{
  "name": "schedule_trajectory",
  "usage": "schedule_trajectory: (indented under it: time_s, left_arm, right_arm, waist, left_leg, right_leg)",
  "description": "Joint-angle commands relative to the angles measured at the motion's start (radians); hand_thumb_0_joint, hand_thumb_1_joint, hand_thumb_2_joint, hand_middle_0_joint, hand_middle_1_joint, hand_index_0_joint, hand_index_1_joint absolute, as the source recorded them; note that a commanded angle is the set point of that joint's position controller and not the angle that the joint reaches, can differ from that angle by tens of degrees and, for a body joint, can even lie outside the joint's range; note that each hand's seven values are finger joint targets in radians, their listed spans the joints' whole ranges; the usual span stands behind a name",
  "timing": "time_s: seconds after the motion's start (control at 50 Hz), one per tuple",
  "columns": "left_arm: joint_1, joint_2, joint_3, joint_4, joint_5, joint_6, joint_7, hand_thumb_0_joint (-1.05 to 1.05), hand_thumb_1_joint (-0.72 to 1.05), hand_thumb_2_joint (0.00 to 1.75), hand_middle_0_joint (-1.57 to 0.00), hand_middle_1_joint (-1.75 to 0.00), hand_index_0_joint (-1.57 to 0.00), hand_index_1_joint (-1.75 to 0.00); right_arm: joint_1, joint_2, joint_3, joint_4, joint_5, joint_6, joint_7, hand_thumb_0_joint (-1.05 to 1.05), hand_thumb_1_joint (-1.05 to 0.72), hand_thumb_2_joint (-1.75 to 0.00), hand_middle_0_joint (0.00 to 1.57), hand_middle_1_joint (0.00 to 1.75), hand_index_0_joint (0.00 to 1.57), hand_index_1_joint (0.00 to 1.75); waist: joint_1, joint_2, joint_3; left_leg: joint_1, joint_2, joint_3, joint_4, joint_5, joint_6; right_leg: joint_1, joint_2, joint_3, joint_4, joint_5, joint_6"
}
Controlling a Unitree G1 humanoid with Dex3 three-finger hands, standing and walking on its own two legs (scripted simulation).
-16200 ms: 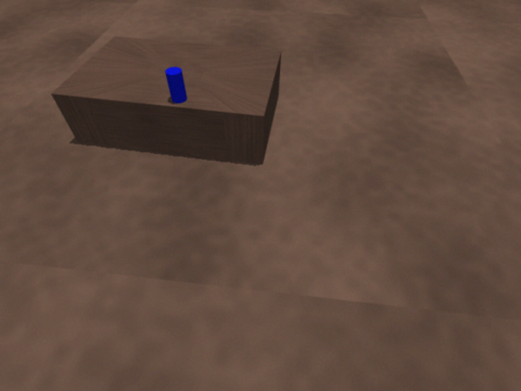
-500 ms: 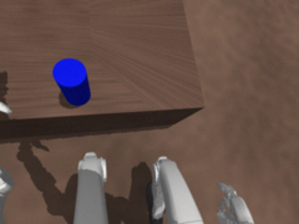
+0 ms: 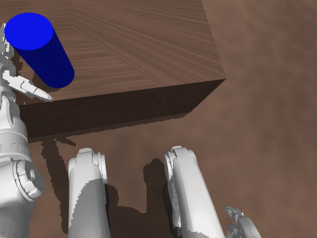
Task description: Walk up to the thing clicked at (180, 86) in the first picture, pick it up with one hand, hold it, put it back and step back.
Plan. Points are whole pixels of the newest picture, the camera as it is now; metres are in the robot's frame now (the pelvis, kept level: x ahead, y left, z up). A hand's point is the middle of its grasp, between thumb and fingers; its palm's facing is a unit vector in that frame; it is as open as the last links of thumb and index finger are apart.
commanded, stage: close in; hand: left
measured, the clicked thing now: (46, 56) +0.52 +0.24 +0.00
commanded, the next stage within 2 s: rest palm in 0.22 s
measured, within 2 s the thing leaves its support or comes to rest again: leaves its support in 1.68 s
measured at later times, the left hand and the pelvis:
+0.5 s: hand (46, 62) +0.50 +0.23 +0.00, palm faces +0.16 -0.99 -0.01, open 17.8 cm; pelvis +0.01 +0.00 +0.01, yaw +0 degrees
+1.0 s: hand (46, 61) +0.51 +0.24 -0.01, palm faces +0.15 -0.99 -0.03, open 15.7 cm; pelvis +0.00 +0.00 -0.01, yaw +0 degrees
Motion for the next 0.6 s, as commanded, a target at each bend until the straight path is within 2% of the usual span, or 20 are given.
schedule_trajectory:
  time_s: [0.0, 0.02, 0.08, 0.1, 0.14, 0.16, 0.2, 0.22, 0.24, 0.28, 0.3, 0.32, 0.34, 0.38, 0.4, 0.44, 0.46, 0.5, 0.52, 0.58]
  left_arm:
    - [-0.362, 0.266, -0.028, -0.275, -0.016, -0.045, 0.044, 0.0, -0.61, 0.01, -0.04, -0.09, -0.06, -0.07]
    - [-0.341, 0.261, -0.026, -0.236, -0.013, -0.034, 0.047, 0.0, -0.61, 0.01, -0.04, -0.09, -0.06, -0.06]
    - [-0.277, 0.204, -0.053, -0.188, -0.031, -0.012, 0.04, 0.0, -0.61, 0.0, -0.04, -0.08, -0.07, -0.05]
    - [-0.253, 0.202, -0.045, -0.185, -0.039, -0.009, 0.04, 0.0, -0.61, 0.0, -0.04, -0.07, -0.07, -0.04]
    - [-0.244, 0.185, -0.05, -0.171, -0.045, -0.008, 0.039, 0.0, -0.61, 0.0, -0.04, -0.07, -0.07, -0.04]
    - [-0.228, 0.19, -0.035, -0.17, -0.049, -0.008, 0.044, 0.0, -0.61, 0.0, -0.04, -0.07, -0.07, -0.04]
    - [-0.252, 0.161, -0.052, -0.18, -0.041, -0.016, 0.053, 0.0, -0.61, 0.0, -0.04, -0.07, -0.07, -0.04]
    - [-0.25, 0.168, -0.05, -0.205, -0.039, -0.023, 0.062, 0.0, -0.61, 0.0, -0.04, -0.06, -0.07, -0.03]
    - [-0.268, 0.16, -0.05, -0.234, -0.038, -0.03, 0.068, 0.0, -0.61, 0.0, -0.04, -0.06, -0.07, -0.03]
    - [-0.302, 0.135, -0.08, -0.293, -0.031, -0.044, 0.081, 0.0, -0.61, 0.0, -0.04, -0.06, -0.07, -0.03]
    - [-0.324, 0.144, -0.085, -0.334, -0.026, -0.05, 0.091, 0.0, -0.61, 0.0, -0.04, -0.06, -0.06, -0.03]
    - [-0.324, 0.126, -0.099, -0.333, -0.016, -0.051, 0.097, 0.0, -0.61, 0.0, -0.06, -0.02, -0.06, -0.01]
    - [-0.338, 0.129, -0.105, -0.354, -0.013, -0.055, 0.105, 0.0, -0.61, 0.0, -0.06, -0.02, -0.06, -0.01]
    - [-0.324, 0.121, -0.108, -0.357, -0.012, -0.058, 0.118, 0.0, -0.61, 0.0, -0.06, -0.02, -0.07, -0.02]
    - [-0.316, 0.103, -0.124, -0.354, -0.009, -0.059, 0.122, 0.0, -0.61, 0.0, -0.07, -0.02, -0.07, -0.01]
    - [-0.302, 0.124, -0.109, -0.357, -0.009, -0.06, 0.131, 0.0, -0.61, 0.0, -0.07, -0.03, -0.07, -0.02]
    - [-0.277, 0.122, -0.105, -0.341, -0.006, -0.056, 0.14, 0.0, -0.56, 0.02, -0.14, -0.09, -0.14, -0.08]
    - [-0.279, 0.085, -0.139, -0.331, -0.002, -0.056, 0.139, 0.0, -0.57, 0.07, -0.2, -0.14, -0.2, -0.13]
    - [-0.254, 0.083, -0.126, -0.302, -0.007, -0.052, 0.141, 0.0, -0.57, 0.09, -0.23, -0.18, -0.23, -0.17]
    - [-0.266, 0.101, -0.129, -0.303, -0.008, -0.051, 0.136, 0.0, -0.58, 0.07, -0.24, -0.18, -0.24, -0.17]
  right_arm:
    - [0.143, -0.221, -0.087, -0.059, 0.018, 0.005, -0.015, 0.0, -0.92, -0.9, 0.2, 0.3, 0.2, 0.3]
    - [0.155, -0.224, -0.09, -0.05, 0.021, 0.011, -0.017, 0.0, -0.92, -0.9, 0.2, 0.3, 0.2, 0.3]
    - [0.138, -0.217, -0.089, -0.054, 0.033, 0.019, -0.018, 0.0, -0.92, -0.9, 0.2, 0.3, 0.2, 0.3]
    - [0.134, -0.211, -0.088, -0.053, 0.036, 0.022, -0.017, 0.0, -0.92, -0.9, 0.2, 0.3, 0.2, 0.3]
    - [0.124, -0.212, -0.088, -0.06, 0.042, 0.026, -0.014, 0.0, -0.92, -0.9, 0.2, 0.3, 0.2, 0.3]
    - [0.125, -0.212, -0.09, -0.063, 0.043, 0.028, -0.012, 0.0, -0.92, -0.9, 0.2, 0.3, 0.2, 0.3]
    - [0.128, -0.207, -0.092, -0.066, 0.043, 0.032, -0.008, 0.0, -0.92, -0.9, 0.2, 0.3, 0.2, 0.3]
    - [0.118, -0.201, -0.091, -0.072, 0.042, 0.032, -0.005, 0.0, -0.92, -0.9, 0.2, 0.3, 0.2, 0.3]
    - [0.125, -0.204, -0.096, -0.072, 0.042, 0.034, -0.005, 0.0, -0.92, -0.9, 0.2, 0.3, 0.2, 0.3]
    - [0.121, -0.203, -0.102, -0.069, 0.038, 0.033, -0.003, 0.0, -0.92, -0.9, 0.2, 0.3, 0.2, 0.3]
    - [0.115, -0.203, -0.105, -0.066, 0.034, 0.034, -0.001, 0.0, -0.93, -0.9, 0.2, 0.3, 0.2, 0.3]
    - [0.126, -0.207, -0.112, -0.061, 0.031, 0.035, -0.001, 0.0, -0.91, -0.9, 0.2, 0.3, 0.2, 0.3]
    - [0.125, -0.208, -0.114, -0.056, 0.028, 0.036, -0.001, 0.0, -0.91, -0.9, 0.2, 0.3, 0.2, 0.3]
    - [0.135, -0.206, -0.114, -0.043, 0.023, 0.038, 0.0, 0.0, -0.92, -0.9, 0.2, 0.3, 0.2, 0.3]
    - [0.132, -0.204, -0.115, -0.043, 0.023, 0.04, 0.001, 0.0, -0.92, -0.9, 0.2, 0.3, 0.2, 0.3]
    - [0.124, -0.205, -0.112, -0.037, 0.022, 0.044, 0.001, 0.0, -0.93, -0.9, 0.2, 0.3, 0.2, 0.3]
    - [0.125, -0.205, -0.112, -0.036, 0.021, 0.047, 0.003, 0.0, -0.92, -0.9, 0.2, 0.3, 0.2, 0.3]
    - [0.116, -0.202, -0.112, -0.039, 0.021, 0.053, 0.005, 0.0, -0.93, -0.9, 0.2, 0.3, 0.2, 0.3]
    - [0.115, -0.205, -0.114, -0.041, 0.024, 0.053, 0.004, 0.0, -0.93, -0.9, 0.2, 0.3, 0.2, 0.3]
    - [0.111, -0.205, -0.115, -0.049, 0.028, 0.057, 0.004, 0.0, -0.94, -0.9, 0.2, 0.3, 0.2, 0.3]
  waist:
    - [0.019, 0.234, -0.735]
    - [0.0, 0.195, -0.708]
    - [-0.011, 0.102, -0.592]
    - [0.004, 0.084, -0.574]
    - [0.008, 0.083, -0.539]
    - [0.019, 0.079, -0.55]
    - [0.012, 0.094, -0.552]
    - [0.028, 0.102, -0.566]
    - [0.026, 0.117, -0.592]
    - [0.029, 0.174, -0.637]
    - [0.04, 0.206, -0.667]
    - [0.029, 0.22, -0.705]
    - [0.035, 0.243, -0.707]
    - [0.036, 0.224, -0.746]
    - [0.026, 0.219, -0.74]
    - [0.036, 0.209, -0.718]
    - [0.044, 0.197, -0.717]
    - [0.019, 0.182, -0.687]
    - [0.02, 0.149, -0.659]
    - [0.02, 0.125, -0.651]
  left_leg:
    - [0.619, -0.01, 0.105, -0.237, 0.016, 0.063]
    - [0.592, -0.009, 0.101, -0.227, 0.022, 0.069]
    - [0.475, -0.007, 0.104, -0.214, -0.005, 0.081]
    - [0.447, -0.008, 0.108, -0.211, 0.004, 0.082]
    - [0.453, -0.005, 0.1, -0.217, -0.011, 0.082]
    - [0.447, -0.005, 0.101, -0.214, 0.005, 0.081]
    - [0.463, -0.003, 0.096, -0.216, 0.006, 0.079]
    - [0.466, -0.003, 0.1, -0.217, 0.009, 0.078]
    - [0.498, -0.002, 0.097, -0.22, 0.017, 0.076]
    - [0.568, 0.0, 0.096, -0.227, 0.037, 0.07]
    - [0.602, 0.0, 0.1, -0.227, 0.053, 0.068]
    - [0.647, 0.003, 0.094, -0.221, 0.089, 0.066]
    - [0.659, 0.003, 0.095, -0.22, 0.096, 0.064]
    - [0.665, 0.004, 0.101, -0.187, 0.165, 0.07]
    - [0.663, 0.005, 0.099, -0.189, 0.166, 0.07]
    - [0.646, 0.006, 0.1, -0.181, 0.182, 0.074]
    - [0.641, 0.006, 0.103, -0.177, 0.196, 0.076]
    - [0.618, 0.007, 0.102, -0.173, 0.17, 0.079]
    - [0.579, 0.005, 0.099, -0.178, 0.139, 0.08]
    - [0.546, 0.003, 0.1, -0.18, 0.101, 0.082]
  right_leg:
    - [0.269, -0.004, -0.068, -0.32, 0.158, -0.09]
    - [0.273, -0.004, -0.072, -0.323, 0.17, -0.086]
    - [0.279, -0.003, -0.055, -0.35, 0.151, -0.077]
    - [0.296, -0.002, -0.049, -0.352, 0.155, -0.075]
    - [0.252, 0.002, -0.06, -0.341, 0.135, -0.081]
    - [0.264, 0.003, -0.061, -0.334, 0.149, -0.082]
    - [0.243, 0.004, -0.071, -0.319, 0.154, -0.086]
    - [0.256, 0.005, -0.066, -0.32, 0.153, -0.086]
    - [0.249, 0.005, -0.07, -0.315, 0.161, -0.088]
    - [0.237, 0.004, -0.072, -0.301, 0.179, -0.093]
    - [0.242, 0.005, -0.068, -0.302, 0.193, -0.094]
    - [0.24, 0.004, -0.075, -0.288, 0.224, -0.094]
    - [0.228, 0.003, -0.074, -0.284, 0.229, -0.095]
    - [0.271, 0.005, -0.068, -0.282, 0.295, -0.087]
    - [0.268, 0.005, -0.07, -0.28, 0.294, -0.087]
    - [0.277, 0.005, -0.069, -0.278, 0.308, -0.084]
    - [0.29, 0.006, -0.068, -0.28, 0.32, -0.083]
    - [0.28, 0.006, -0.069, -0.283, 0.304, -0.081]
    - [0.277, 0.008, -0.073, -0.283, 0.278, -0.082]
    - [0.284, 0.01, -0.072, -0.292, 0.246, -0.08]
